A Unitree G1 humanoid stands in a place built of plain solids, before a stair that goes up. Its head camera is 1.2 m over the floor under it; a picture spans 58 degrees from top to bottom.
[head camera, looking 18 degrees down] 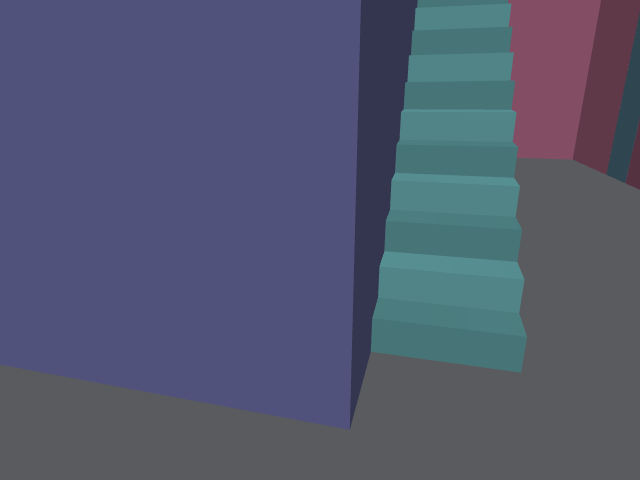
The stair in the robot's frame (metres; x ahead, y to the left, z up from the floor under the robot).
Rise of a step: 0.19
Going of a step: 0.22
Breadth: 0.80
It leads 15 degrees to the right of straight ahead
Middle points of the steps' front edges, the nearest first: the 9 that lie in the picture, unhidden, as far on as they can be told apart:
1.81 -0.54 0.19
2.02 -0.60 0.38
2.23 -0.65 0.56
2.44 -0.71 0.75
2.65 -0.76 0.94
2.85 -0.81 1.12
3.06 -0.87 1.31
3.27 -0.92 1.50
3.48 -0.98 1.69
